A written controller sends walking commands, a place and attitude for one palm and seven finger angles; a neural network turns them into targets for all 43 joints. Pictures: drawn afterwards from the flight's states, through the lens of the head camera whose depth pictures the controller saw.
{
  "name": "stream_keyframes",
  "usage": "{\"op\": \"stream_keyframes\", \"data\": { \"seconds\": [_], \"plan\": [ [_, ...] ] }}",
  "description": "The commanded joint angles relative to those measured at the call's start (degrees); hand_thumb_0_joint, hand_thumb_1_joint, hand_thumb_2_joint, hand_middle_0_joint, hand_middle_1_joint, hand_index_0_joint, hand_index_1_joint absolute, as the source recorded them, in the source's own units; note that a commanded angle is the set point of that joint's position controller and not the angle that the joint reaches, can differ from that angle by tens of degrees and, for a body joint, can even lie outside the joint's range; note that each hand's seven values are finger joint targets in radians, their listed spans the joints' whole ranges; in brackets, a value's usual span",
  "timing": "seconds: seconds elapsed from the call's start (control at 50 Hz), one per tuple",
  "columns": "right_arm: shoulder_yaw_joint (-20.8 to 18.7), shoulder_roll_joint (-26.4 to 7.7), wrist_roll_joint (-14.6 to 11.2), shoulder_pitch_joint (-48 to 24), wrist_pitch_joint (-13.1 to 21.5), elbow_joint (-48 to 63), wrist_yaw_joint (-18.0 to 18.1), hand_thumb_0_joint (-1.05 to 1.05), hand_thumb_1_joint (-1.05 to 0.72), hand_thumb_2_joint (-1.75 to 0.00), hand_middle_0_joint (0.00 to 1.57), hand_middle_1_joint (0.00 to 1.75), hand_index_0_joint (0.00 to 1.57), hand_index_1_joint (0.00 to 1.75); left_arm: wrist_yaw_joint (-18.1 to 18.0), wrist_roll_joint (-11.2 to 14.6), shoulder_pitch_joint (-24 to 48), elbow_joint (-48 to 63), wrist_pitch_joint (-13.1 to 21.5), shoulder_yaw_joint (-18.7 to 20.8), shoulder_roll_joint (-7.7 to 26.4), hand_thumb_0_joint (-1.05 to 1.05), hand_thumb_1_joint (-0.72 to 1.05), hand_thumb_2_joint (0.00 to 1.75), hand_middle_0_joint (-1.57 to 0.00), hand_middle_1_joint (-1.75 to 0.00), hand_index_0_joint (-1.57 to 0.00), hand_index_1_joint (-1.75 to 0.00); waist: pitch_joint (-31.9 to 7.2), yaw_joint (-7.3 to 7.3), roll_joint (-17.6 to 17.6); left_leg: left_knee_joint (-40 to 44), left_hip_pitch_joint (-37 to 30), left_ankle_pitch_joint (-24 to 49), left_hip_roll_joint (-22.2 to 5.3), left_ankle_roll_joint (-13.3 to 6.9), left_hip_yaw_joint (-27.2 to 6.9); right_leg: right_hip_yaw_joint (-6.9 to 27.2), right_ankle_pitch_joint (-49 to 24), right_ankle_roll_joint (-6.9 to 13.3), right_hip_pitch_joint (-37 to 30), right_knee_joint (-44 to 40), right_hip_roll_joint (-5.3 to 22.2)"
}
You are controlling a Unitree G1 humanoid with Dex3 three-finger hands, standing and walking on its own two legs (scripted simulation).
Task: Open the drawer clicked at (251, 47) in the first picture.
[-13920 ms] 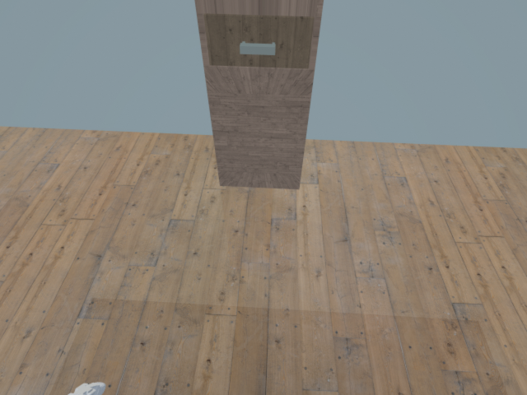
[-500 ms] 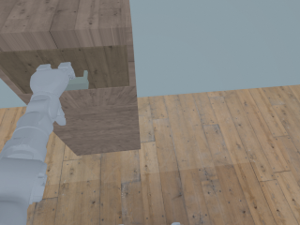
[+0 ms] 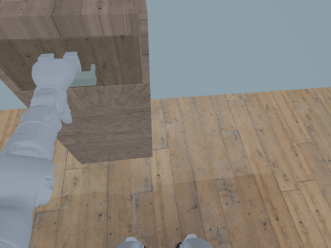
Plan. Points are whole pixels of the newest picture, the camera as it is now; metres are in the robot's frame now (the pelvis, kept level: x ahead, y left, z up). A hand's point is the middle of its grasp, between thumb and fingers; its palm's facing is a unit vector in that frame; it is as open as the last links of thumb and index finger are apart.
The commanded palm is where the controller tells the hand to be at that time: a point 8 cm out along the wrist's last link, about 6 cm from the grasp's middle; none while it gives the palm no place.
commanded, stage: lower the fingers behind the handle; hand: left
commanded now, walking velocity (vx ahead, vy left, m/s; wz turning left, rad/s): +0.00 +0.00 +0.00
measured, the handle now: (72, 73) +0.58 +0.23 +0.03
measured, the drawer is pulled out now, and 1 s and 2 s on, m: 0.00 0.00 0.00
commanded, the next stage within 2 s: lift the fingers back up to retry in 0.42 s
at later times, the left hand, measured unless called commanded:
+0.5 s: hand (64, 88) +0.50 +0.23 +0.05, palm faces -0.03 +0.01 -1.00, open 13.7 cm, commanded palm +0.49 +0.23 +0.07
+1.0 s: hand (64, 79) +0.52 +0.23 +0.07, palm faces -0.03 -0.02 -1.00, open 13.8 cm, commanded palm +0.50 +0.23 +0.14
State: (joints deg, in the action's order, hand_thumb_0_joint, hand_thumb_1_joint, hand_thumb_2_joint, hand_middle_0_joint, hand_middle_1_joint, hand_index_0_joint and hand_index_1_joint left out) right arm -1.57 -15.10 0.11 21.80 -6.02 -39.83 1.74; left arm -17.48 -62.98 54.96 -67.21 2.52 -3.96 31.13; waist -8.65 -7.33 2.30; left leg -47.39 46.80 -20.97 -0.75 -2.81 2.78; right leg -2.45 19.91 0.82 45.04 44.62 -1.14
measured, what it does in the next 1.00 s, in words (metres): stands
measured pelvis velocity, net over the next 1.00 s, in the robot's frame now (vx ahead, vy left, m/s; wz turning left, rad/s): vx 0.01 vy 0.00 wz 0.00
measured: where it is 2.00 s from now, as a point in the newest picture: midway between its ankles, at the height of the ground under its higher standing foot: outside the picture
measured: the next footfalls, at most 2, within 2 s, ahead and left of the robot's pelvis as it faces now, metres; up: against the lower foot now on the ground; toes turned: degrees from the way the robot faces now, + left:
none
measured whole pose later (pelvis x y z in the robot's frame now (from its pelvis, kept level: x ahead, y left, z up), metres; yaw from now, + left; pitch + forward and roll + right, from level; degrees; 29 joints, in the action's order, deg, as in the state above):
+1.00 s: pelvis +0.01 +0.00 +0.01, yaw +0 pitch +19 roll -2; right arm -1.3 -14.8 -0.2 23.2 -4.9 -40.7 2.6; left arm -13.8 -61.1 53.4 -62.6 3.3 -1.9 32.2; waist -7.2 -7.9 3.2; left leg -43.7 42.9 -20.3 -0.9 -2.7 2.7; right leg -2.2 18.7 0.7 40.9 40.1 -1.6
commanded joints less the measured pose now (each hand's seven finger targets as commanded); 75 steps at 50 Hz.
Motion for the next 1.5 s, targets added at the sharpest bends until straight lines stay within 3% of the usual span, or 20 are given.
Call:
{"op": "stream_keyframes", "data": {
  "seconds": [0.0, 0.34, 0.4, 0.46, 0.5, 0.6, 0.62, 0.68, 0.72, 0.88, 0.96, 1.0, 1.02, 1.1, 1.14, 1.18, 1.26, 1.3, 1.34, 1.48],
  "plan": [
    [-3.6, -9.9, 0.1, 9.3, 0.4, 3.2, 0.5, 0.00, -0.90, -0.90, 0.20, 0.30, 0.20, 0.30, 2.0, 0.4, 14.8, 2.4, -1.4, 1.3, 9.3, 0.00, -0.50, 0.30, -0.30, -1.20, -0.30, -1.20, -16.5, -1.92, -1.2, 3.3, -12.8, 12.7, 1.2, -0.3, -2.6, 0.9, -9.2, 1.0, -4.7, -4.7, -2.1],
    [-2.7, -10.2, -0.5, 9.9, 1.7, 3.7, 1.3, 0.00, -0.90, -0.90, 0.20, 0.30, 0.20, 0.30, 3.5, 1.1, 18.5, 1.8, -1.4, 1.3, 11.9, 0.00, -0.50, 0.30, -0.30, -1.20, -0.30, -1.20, -15.0, -2.97, -1.6, 3.2, -8.3, 4.0, 1.2, -0.7, -3.0, 1.2, -2.4, 0.7, -2.4, -4.8, -2.0],
    [-2.6, -10.3, -0.7, 10.0, 2.0, 3.6, 1.5, 0.00, -0.90, -0.90, 0.20, 0.30, 0.20, 0.30, 3.5, 1.1, 20.2, 1.1, -1.6, 0.5, 11.7, 0.00, -0.50, 0.30, -0.30, -1.20, -0.30, -1.20, -13.7, -4.07, -2.0, 3.0, -7.4, 2.6, 1.3, -0.8, -3.0, 1.3, -1.4, 0.5, -1.0, -5.0, -1.9],
    [-2.5, -10.6, -0.5, 10.3, 2.0, 3.5, 1.5, 0.00, -0.90, -0.90, 0.20, 0.30, 0.20, 0.30, 3.6, 0.9, 20.5, 2.1, -1.4, 3.0, 15.0, 0.00, -0.50, 0.30, -0.30, -1.20, -0.30, -1.20, -15.9, -3.17, -1.3, 2.7, -8.0, 4.3, 1.2, -0.7, -3.1, 1.2, -2.6, 0.7, -2.0, -4.3, -1.9],
    [-2.6, -10.1, -0.6, 10.5, 2.0, 3.7, 1.4, 0.00, -0.90, -0.90, 0.20, 0.30, 0.20, 0.30, 3.9, 0.9, 20.0, 1.8, -1.5, 0.5, 11.5, 0.00, -0.50, 0.30, -0.30, -1.20, -0.30, -1.20, -15.7, -3.63, -0.2, 2.5, -9.0, 5.1, 1.1, -0.6, -3.2, 1.0, -3.0, 0.7, -0.8, -4.2, -2.0],
    [-2.8, -9.9, -0.6, 10.7, 2.0, 3.6, 1.5, 0.00, -0.90, -0.90, 0.20, 0.30, 0.20, 0.30, 3.7, 1.4, 25.3, 6.2, -1.4, 1.3, 13.0, 0.00, -0.50, 0.30, -0.30, -1.20, -0.30, -1.20, -19.4, -3.67, 1.5, 3.3, -12.6, 6.4, 0.9, -0.6, -3.8, 1.2, -3.8, 0.5, -2.8, -4.9, -2.1],
    [-2.7, -10.1, -0.6, 10.7, 2.0, 3.6, 1.6, 0.00, -0.90, -0.90, 0.20, 0.30, 0.20, 0.30, 3.6, 1.6, 24.5, 6.4, -1.4, 3.2, 15.2, 0.00, -0.50, 0.30, -0.30, -1.20, -0.30, -1.20, -20.1, -3.11, 1.2, 3.5, -13.0, 6.9, 0.9, -0.7, -3.8, 1.3, -4.2, 0.5, -3.9, -5.2, -2.1],
    [-2.6, -9.9, -0.7, 10.3, 2.1, 3.5, 1.9, 0.00, -0.90, -0.90, 0.20, 0.30, 0.20, 0.30, 3.5, 1.9, 27.3, 8.2, -1.0, 2.3, 14.8, 0.00, -0.50, 0.30, -0.30, -1.20, -0.30, -1.20, -19.3, -3.71, 1.8, 4.7, -14.3, 6.9, 0.9, -0.6, -4.0, 1.3, -4.3, 0.4, -4.7, -6.5, -2.1],
    [-2.6, -9.8, -0.7, 10.2, 2.2, 3.4, 1.9, 0.00, -0.90, -0.90, 0.20, 0.30, 0.20, 0.30, 3.2, 1.8, 27.2, 10.0, -0.4, 3.9, 16.3, 0.00, -0.50, 0.30, -0.30, -1.20, -0.30, -1.20, -20.7, -2.55, 3.2, 5.3, -16.6, 8.5, 0.7, -0.4, -4.3, 1.2, -5.1, 0.7, -5.7, -6.5, -2.1],
    [-3.3, -9.4, -0.3, 9.3, 2.1, 2.7, 1.7, 0.00, -0.90, -0.90, 0.20, 0.30, 0.20, 0.30, 1.5, 2.1, 28.8, 17.4, 1.6, 5.4, 16.7, 0.00, -0.50, 0.30, -0.30, -1.20, -0.30, -1.20, -23.8, -1.39, 5.8, 7.1, -23.8, 17.9, 0.6, 0.0, -4.2, 1.1, -11.3, 1.0, -10.4, -8.4, -2.3],
    [-3.6, -9.6, -0.1, 8.6, 1.6, 2.2, 1.2, 0.00, -0.90, -0.90, 0.20, 0.30, 0.20, 0.30, 1.0, 2.7, 25.9, 17.0, 0.0, 6.7, 16.5, 0.00, -0.50, 0.30, -0.30, -1.20, -0.30, -1.20, -24.3, -0.37, 4.0, 7.8, -25.9, 24.1, 0.6, 0.2, -3.6, 0.8, -16.6, 1.0, -14.2, -9.1, -2.4],
    [-3.7, -9.5, -0.2, 8.3, 1.2, 2.1, 1.1, 0.00, -0.90, -0.90, 0.20, 0.30, 0.20, 0.30, 1.5, 2.4, 24.9, 18.0, -0.8, 6.9, 16.9, 0.00, -0.50, 0.30, -0.30, -1.20, -0.30, -1.20, -25.4, 0.40, 5.0, 8.2, -27.7, 27.7, 0.5, 0.5, -3.5, 0.7, -19.2, 1.0, -15.6, -9.1, -2.3],
    [-3.8, -9.3, -0.3, 8.0, 0.9, 2.3, 0.9, 0.00, -0.90, -0.90, 0.20, 0.30, 0.20, 0.30, 2.0, 2.7, 23.9, 17.9, -1.4, 5.4, 14.8, 0.00, -0.50, 0.30, -0.30, -1.20, -0.30, -1.20, -24.3, 0.24, 5.0, 8.5, -28.3, 29.0, 0.5, 0.5, -3.2, 0.6, -20.3, 1.0, -16.1, -9.6, -2.4],
    [-3.8, -9.5, -0.6, 7.0, -0.1, 3.0, 1.0, 0.00, -0.90, -0.90, 0.20, 0.30, 0.20, 0.30, 4.8, 3.5, 20.4, 20.6, -1.6, 7.9, 17.8, 0.00, -0.50, 0.30, -0.30, -1.20, -0.30, -1.20, -25.2, 1.96, 2.6, 9.6, -28.8, 34.9, 0.6, 0.2, -2.5, 1.3, -27.4, 0.8, -22.4, -10.4, -2.0],
    [-4.1, -9.2, -0.6, 6.2, -0.5, 3.4, 0.7, 0.00, -0.90, -0.90, 0.20, 0.30, 0.20, 0.30, 6.0, 4.0, 17.2, 21.7, -1.0, 5.9, 14.3, 0.00, -0.50, 0.30, -0.30, -1.20, -0.30, -1.20, -23.1, 1.86, 1.8, 9.7, -29.6, 37.5, 0.6, 0.1, -2.1, 1.1, -29.3, 0.6, -22.6, -11.0, -1.9],
    [-4.2, -9.2, -0.6, 5.9, -0.9, 3.7, 0.5, 0.00, -0.90, -0.90, 0.20, 0.30, 0.20, 0.30, 6.8, 4.4, 14.2, 22.8, 0.0, 6.6, 14.3, 0.00, -0.50, 0.30, -0.30, -1.20, -0.30, -1.20, -22.4, 2.61, 1.5, 9.7, -30.7, 41.1, 0.4, 0.0, -2.1, 1.3, -31.1, 0.6, -23.2, -11.0, -1.8],
    [-4.5, -9.2, -0.4, 4.5, -1.7, 4.2, 0.2, 0.00, -0.90, -0.90, 0.20, 0.30, 0.20, 0.30, 7.2, 4.6, 13.3, 26.8, 1.3, 6.7, 13.8, 0.00, -0.50, 0.30, -0.30, -1.20, -0.30, -1.20, -22.2, 2.82, 0.3, 9.6, -31.6, 42.1, 0.6, 0.0, -1.9, 1.6, -32.5, 0.6, -24.0, -11.1, -1.6],
    [-4.9, -8.7, -0.3, 3.8, -1.8, 4.4, -0.1, 0.00, -0.90, -0.90, 0.20, 0.30, 0.20, 0.30, 6.6, 4.5, 12.3, 30.0, 2.1, 6.8, 13.3, 0.00, -0.50, 0.30, -0.30, -1.20, -0.30, -1.20, -23.9, 3.63, 3.2, 9.5, -33.6, 44.2, 0.7, 0.2, -2.1, 1.7, -33.1, 0.6, -24.0, -10.6, -1.5],
    [-4.8, -8.6, -0.4, 3.1, -2.0, 4.2, -0.3, 0.00, -0.90, -0.90, 0.20, 0.30, 0.20, 0.30, 5.9, 4.6, 11.9, 29.1, 1.7, 5.8, 11.7, 0.00, -0.50, 0.30, -0.30, -1.20, -0.30, -1.20, -21.4, 2.83, 1.8, 9.5, -33.3, 42.9, 0.7, 0.2, -2.5, 1.3, -31.5, 0.6, -22.5, -10.8, -1.7],
    [-4.7, -8.5, -0.4, 1.7, -2.0, 3.7, 0.4, 0.00, -0.90, -0.90, 0.20, 0.30, 0.20, 0.30, 4.2, 3.9, 18.3, 29.1, 0.7, 5.8, 13.3, 0.00, -0.50, 0.30, -0.30, -1.20, -0.30, -1.20, -23.0, 1.78, 1.6, 9.7, -31.7, 36.7, 1.8, -0.1, -1.8, 2.1, -31.9, 0.6, -24.5, -10.7, -1.1]
  ]
}}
